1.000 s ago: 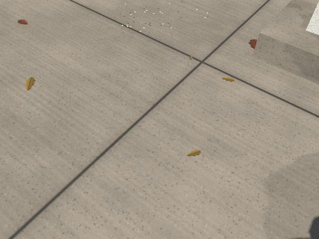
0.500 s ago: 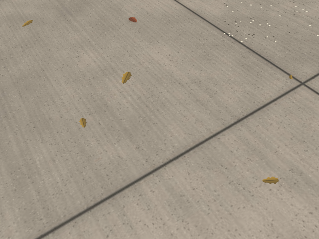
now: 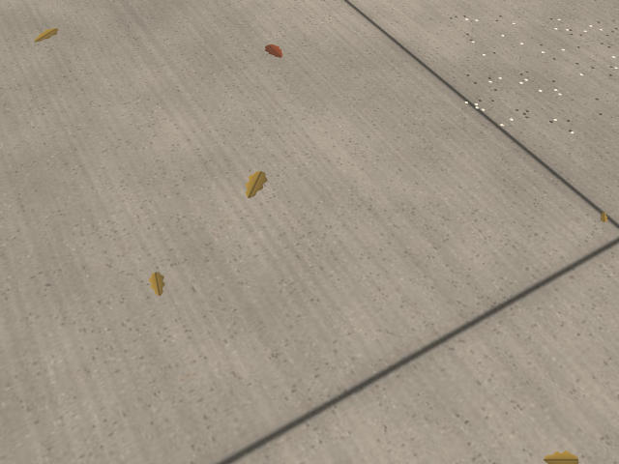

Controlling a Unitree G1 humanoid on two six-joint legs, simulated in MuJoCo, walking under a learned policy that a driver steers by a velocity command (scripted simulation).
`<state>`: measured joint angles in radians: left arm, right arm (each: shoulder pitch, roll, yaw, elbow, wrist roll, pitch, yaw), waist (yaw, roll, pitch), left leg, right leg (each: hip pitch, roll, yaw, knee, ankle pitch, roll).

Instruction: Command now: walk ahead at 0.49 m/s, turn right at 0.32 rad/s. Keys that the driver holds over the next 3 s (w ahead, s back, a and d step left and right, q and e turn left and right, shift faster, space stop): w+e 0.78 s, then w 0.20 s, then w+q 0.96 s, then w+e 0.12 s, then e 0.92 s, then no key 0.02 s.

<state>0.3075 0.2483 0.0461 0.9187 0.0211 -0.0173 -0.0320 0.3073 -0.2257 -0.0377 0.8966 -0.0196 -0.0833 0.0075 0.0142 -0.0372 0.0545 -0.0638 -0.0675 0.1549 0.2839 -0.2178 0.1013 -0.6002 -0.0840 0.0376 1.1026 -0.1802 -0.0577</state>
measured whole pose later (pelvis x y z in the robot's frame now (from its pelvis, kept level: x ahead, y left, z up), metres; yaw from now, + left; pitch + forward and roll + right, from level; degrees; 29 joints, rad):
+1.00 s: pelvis +0.56 -0.08 +0.00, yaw -32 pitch +1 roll +0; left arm 0.25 0.30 0.06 0.82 0.04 -0.03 -0.03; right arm 0.30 -0.26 -0.03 0.82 -0.03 -0.09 0.01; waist -0.01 -0.05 0.03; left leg -0.21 -0.02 0.06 0.38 -0.18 0.05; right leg -0.49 0.03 0.08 1.09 -0.31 -0.06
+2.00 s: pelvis +1.01 -0.24 +0.00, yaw -2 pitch +0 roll +0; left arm 0.19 0.26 0.04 0.77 0.04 -0.04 -0.01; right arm 0.30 -0.27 -0.07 0.83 0.00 -0.03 0.01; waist 0.00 -0.03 0.06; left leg -0.20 -0.14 0.00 0.38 -0.18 0.14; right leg -0.57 -0.13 0.02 1.10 -0.28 0.03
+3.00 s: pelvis +1.25 -0.24 +0.00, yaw -31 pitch +1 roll -1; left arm 0.22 0.32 0.10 0.79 0.03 0.05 -0.01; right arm 0.20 -0.27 -0.02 0.74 -0.02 0.02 -0.05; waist 0.02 -0.05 0.04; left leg -0.21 -0.04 -0.03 0.43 -0.23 0.04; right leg -0.48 0.17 0.15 0.93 -0.41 0.01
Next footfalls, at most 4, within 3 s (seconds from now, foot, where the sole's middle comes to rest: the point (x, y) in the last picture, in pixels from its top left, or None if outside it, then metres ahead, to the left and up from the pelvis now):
0.30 right None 0.30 -0.09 -0.78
0.78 left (325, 391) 0.65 -0.02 -0.78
1.26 right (451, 363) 0.73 -0.32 -0.78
1.78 left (390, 254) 1.06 -0.20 -0.78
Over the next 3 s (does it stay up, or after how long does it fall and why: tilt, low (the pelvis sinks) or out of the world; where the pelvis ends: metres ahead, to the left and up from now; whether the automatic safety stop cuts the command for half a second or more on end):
stays up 1.25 -0.24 0.00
